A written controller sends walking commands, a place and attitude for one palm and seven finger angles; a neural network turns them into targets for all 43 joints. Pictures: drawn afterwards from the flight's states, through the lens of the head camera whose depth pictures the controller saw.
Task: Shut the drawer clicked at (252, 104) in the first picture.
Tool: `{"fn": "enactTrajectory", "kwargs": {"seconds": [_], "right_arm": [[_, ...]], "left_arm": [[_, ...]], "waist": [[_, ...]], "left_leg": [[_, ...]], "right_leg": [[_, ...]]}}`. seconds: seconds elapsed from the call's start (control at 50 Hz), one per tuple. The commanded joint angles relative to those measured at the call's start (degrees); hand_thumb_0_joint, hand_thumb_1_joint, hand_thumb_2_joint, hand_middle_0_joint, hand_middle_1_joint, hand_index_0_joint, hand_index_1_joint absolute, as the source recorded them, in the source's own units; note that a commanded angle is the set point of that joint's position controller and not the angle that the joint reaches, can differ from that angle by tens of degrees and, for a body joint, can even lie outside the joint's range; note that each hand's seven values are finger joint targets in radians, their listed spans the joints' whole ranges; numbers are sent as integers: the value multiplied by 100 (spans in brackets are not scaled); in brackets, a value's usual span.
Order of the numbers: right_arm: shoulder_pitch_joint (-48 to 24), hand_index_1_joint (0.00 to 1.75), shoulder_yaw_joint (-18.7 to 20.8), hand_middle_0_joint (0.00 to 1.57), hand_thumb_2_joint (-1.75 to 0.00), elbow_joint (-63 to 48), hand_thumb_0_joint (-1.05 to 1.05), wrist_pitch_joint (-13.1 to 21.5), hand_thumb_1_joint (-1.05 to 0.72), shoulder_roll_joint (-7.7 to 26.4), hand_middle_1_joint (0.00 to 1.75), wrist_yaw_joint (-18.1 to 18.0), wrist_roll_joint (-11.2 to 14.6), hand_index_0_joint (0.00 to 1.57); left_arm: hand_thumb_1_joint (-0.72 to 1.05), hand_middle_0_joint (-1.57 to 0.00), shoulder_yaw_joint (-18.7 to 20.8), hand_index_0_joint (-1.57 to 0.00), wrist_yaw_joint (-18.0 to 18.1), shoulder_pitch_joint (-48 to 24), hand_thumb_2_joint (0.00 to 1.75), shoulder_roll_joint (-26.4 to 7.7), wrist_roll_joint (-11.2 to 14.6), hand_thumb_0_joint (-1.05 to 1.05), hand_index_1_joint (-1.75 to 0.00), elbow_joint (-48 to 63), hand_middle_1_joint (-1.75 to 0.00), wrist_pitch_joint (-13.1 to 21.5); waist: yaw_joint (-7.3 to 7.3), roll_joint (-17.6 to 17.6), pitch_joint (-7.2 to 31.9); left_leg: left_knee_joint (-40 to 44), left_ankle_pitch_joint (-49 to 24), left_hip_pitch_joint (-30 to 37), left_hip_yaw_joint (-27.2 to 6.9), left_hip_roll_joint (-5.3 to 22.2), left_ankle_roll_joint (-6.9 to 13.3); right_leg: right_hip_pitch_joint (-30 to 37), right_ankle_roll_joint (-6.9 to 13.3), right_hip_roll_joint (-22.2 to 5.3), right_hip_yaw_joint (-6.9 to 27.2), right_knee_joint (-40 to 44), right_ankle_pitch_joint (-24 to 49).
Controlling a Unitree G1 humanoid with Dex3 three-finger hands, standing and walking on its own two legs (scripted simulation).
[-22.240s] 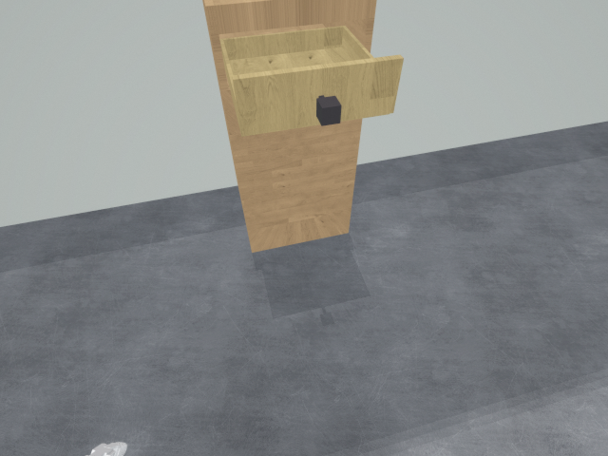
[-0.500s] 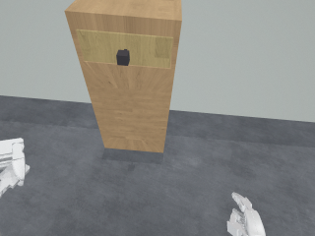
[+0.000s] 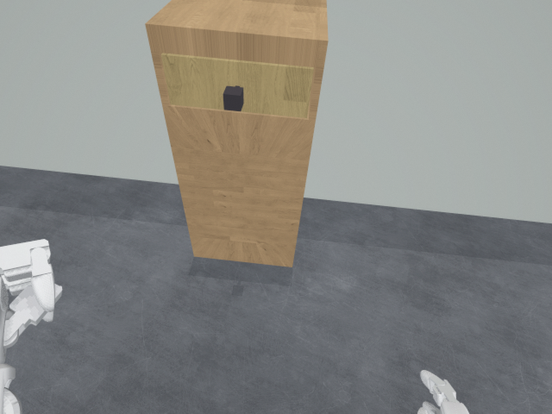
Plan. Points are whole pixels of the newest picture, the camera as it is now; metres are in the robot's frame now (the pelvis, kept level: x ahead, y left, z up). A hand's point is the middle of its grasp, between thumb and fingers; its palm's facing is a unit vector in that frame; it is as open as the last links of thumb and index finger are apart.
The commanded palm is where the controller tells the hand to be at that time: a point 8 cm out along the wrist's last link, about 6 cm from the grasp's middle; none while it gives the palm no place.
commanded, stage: stop stepping back and stand still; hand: left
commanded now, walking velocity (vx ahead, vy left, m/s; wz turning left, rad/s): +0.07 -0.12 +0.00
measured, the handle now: (235, 94) +0.84 +0.14 +0.05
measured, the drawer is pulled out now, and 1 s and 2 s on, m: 0.00 0.00 0.00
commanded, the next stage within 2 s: let the arm hang, fingers relaxed in 0.10 s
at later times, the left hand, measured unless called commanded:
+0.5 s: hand out of the picture +0.08 +0.17 -0.16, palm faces +0.10 -0.97 -0.23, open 3.1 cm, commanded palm none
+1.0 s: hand out of the picture +0.03 +0.16 -0.16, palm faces +0.06 -0.98 -0.20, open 7.1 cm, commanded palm none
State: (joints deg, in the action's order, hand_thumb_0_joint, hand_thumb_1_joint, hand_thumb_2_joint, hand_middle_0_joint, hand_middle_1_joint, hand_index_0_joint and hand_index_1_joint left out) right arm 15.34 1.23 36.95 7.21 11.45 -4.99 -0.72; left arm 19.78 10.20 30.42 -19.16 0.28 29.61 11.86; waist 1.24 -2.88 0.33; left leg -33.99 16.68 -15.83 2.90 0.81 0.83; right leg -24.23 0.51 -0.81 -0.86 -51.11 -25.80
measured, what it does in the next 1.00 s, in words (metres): steps on the spot: right foot, then left foot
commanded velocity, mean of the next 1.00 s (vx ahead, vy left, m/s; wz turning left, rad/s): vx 0.01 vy -0.01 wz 0.00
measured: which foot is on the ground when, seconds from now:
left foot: down 0.00-0.20, up 0.22-0.44, down 0.46-1.00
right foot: up 0.00-0.16, down 0.18-1.00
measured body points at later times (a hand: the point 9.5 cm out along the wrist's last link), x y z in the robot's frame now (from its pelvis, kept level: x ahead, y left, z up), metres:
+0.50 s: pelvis +0.02 -0.02 +0.00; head +0.04 +0.00 +0.44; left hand +0.08 +0.22 -0.14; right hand +0.11 -0.26 -0.13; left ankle +0.02 +0.10 -0.73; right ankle +0.04 -0.11 -0.73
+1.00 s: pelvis +0.04 +0.00 +0.02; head +0.04 -0.02 +0.47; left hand +0.03 +0.21 -0.14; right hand +0.02 -0.21 -0.15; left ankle +0.02 +0.10 -0.73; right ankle +0.04 -0.11 -0.73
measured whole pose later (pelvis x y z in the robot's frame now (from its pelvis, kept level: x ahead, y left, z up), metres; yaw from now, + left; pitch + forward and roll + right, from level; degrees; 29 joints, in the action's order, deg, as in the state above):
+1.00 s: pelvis +0.04 +0.00 +0.02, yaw +1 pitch -2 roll +0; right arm 18.8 -0.3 63.3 -0.6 6.7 -1.9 -0.7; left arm 0.2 2.0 16.1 -7.3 -0.7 -64.1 0.0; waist 0.0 1.8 -1.9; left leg -24.0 14.2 -8.3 3.9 0.5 0.9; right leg -9.2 0.9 -1.3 -5.7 -23.9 -13.1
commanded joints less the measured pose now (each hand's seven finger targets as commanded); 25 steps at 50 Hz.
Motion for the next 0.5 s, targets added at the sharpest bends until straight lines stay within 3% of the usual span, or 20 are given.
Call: {"fn": "enactTrajectory", "kwargs": {"seconds": [0.0,0.04,0.08,0.12,0.14,0.16,0.18,0.2,0.22,0.24,0.26,0.3,0.34,0.38,0.4,0.42,0.44,0.46,0.48], "right_arm": [[-647,30,142,20,-90,-898,0,480,-90,591,30,181,40,20],[-713,30,132,20,-90,-886,0,455,-90,621,30,213,61,20],[-631,30,121,20,-90,-890,0,322,-90,676,30,195,27,20],[-693,30,125,20,-90,-931,0,205,-90,662,30,164,42,20],[-643,30,124,20,-90,-944,0,161,-90,626,30,135,48,20],[-718,30,149,20,-90,-962,0,95,-90,586,30,125,66,20],[-738,30,254,20,-90,-148,0,100,-90,806,30,616,36,20],[-434,30,225,20,-90,-208,0,-188,-90,500,30,601,80,20],[-219,30,229,20,-90,-105,0,-332,-90,548,30,568,87,20],[-101,30,215,20,-90,-63,0,-487,-90,510,30,604,38,20],[-80,30,177,20,-90,-186,0,-603,-90,509,30,631,10,20],[-303,30,170,20,-90,-141,0,-730,-90,482,30,619,-55,20],[-301,30,180,20,-90,54,0,-784,-90,455,30,598,-78,20],[14,30,150,20,-90,381,0,-796,-90,351,30,558,-84,20],[215,30,127,20,-90,573,0,-772,-90,326,30,553,-77,20],[318,30,114,20,-90,720,0,-706,-90,473,30,529,-82,20],[270,30,130,20,-90,747,0,-657,-90,794,30,493,-94,20],[102,30,112,20,-90,751,0,-673,-90,920,30,423,-140,20],[-50,30,98,20,-90,766,0,-712,-90,833,30,376,-197,20]], "left_arm": [[90,-140,814,-140,64,381,90,-1190,57,0,-160,2003,-160,468],[90,-140,849,-140,53,784,90,-1096,111,0,-160,1798,-160,448],[90,-140,801,-140,39,969,90,-988,136,0,-160,1360,-160,404],[90,-140,855,-140,37,681,90,-1061,123,0,-160,1129,-160,367],[90,-140,810,-140,34,675,90,-1007,119,0,-160,958,-160,341],[90,-140,833,-140,27,496,90,-1152,119,0,-160,909,-160,319],[90,-140,-1144,-140,-782,270,90,-189,-486,0,-160,-3100,-160,-716],[90,-136,-1151,-136,-939,88,90,-220,-398,0,-156,-3318,-156,-1020],[90,-132,-1195,-132,-944,-131,90,-118,-348,0,-151,-3337,-151,-1063],[90,-128,-1155,-128,-908,-381,90,-16,-313,0,-147,-3536,-147,-1073],[90,-124,-1190,-124,-886,-540,90,-12,-298,0,-143,-3746,-143,-1073],[90,-116,-1305,-116,-877,-758,90,-82,-308,0,-134,-4461,-134,-1106],[90,-108,-1364,-108,-869,-970,90,-203,-302,0,-125,-5215,-125,-1151],[90,-100,-1430,-100,-890,-1178,90,-187,-223,0,-117,-5816,-117,-1182],[90,-96,-1478,-96,-906,-1300,90,-156,-171,0,-112,-6106,-112,-1194],[90,-92,-1551,-92,-926,-1255,90,32,-135,0,-108,-6370,-108,-1203],[90,-88,-1625,-88,-947,-1118,90,192,-117,0,-104,-6567,-104,-1218],[90,-84,-1689,-84,-936,-1149,90,338,-102,0,-99,-6794,-99,-1220],[90,-80,-1652,-80,-917,-1081,90,504,-126,0,-95,-6918,-95,-1218]], "waist": [[-62,1200,-159],[-119,1481,-79],[-86,1574,-90],[-68,1126,14],[-46,618,-28],[-21,-421,-104],[-36,-982,92],[-18,-952,487],[68,-1066,389],[12,-1472,337],[-48,-1445,358],[-122,-1699,198],[-97,-1473,153],[33,-788,152],[127,-258,145],[106,457,207],[-17,1470,240],[-76,1777,58],[-189,1488,-55]], "left_leg": [[2105,304,109,-2042,1671,1072],[1917,151,-289,-1034,1328,747],[1781,609,-876,-853,1247,614],[1328,1344,-1244,-595,1038,442],[725,1278,-1248,-331,697,315],[-474,1254,-1522,-119,253,155],[-1829,1498,-2178,-75,168,-108],[-2085,2020,-1534,-377,266,-92],[-2246,1811,-1135,-329,246,-98],[-2376,1653,-1375,-140,186,-105],[-2364,1490,-1450,-27,100,-72],[-2055,1435,-1279,93,-43,-51],[-1321,1213,-885,120,-69,-54],[-328,390,-101,142,-114,-33],[290,-165,431,71,-73,-5],[687,-726,833,-455,289,124],[1020,-1093,781,-1466,1045,446],[1328,-1005,235,-1875,1414,785],[1406,-538,-293,-1648,1341,814]], "right_leg": [[-712,-47,-253,172,-570,287],[202,-70,-115,-198,544,497],[1119,-72,84,-450,1256,423],[1907,-47,136,-489,2094,462],[1926,37,-23,-106,2660,363],[1724,377,-775,1329,3419,-197],[1541,816,-2334,1727,2794,3462],[1237,1033,-2133,1554,2556,4166],[745,1041,-1836,1294,2719,2960],[902,1074,-1680,1014,2647,2655],[1224,1102,-1520,639,2568,3146],[1306,1041,-1380,563,2628,3913],[1350,958,-1308,505,2642,3976],[1009,735,-1107,397,2701,2750],[687,552,-1012,327,2602,1920],[332,319,-746,196,2246,1266],[127,70,-352,-82,1880,666],[471,-10,-161,-224,1898,300],[917,45,-73,-81,2033,285]]}}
